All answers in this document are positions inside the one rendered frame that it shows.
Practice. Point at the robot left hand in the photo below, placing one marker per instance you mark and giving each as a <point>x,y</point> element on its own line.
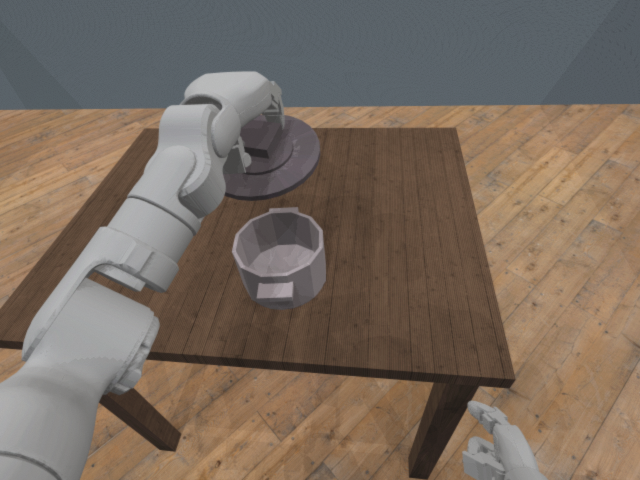
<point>251,94</point>

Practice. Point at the robot right hand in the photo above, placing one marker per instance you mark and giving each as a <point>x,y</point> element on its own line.
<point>486,461</point>

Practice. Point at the knob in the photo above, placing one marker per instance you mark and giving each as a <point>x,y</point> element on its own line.
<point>261,137</point>

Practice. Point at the left robot upper arm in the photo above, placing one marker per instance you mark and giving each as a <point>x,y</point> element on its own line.
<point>97,344</point>

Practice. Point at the robot left forearm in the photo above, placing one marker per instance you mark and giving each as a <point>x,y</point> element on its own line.
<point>182,183</point>

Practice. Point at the pot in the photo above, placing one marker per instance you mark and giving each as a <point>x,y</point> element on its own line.
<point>280,256</point>

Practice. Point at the table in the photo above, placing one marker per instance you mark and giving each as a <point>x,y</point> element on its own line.
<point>408,292</point>

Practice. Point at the lid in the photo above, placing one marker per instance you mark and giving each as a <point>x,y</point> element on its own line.
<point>291,163</point>

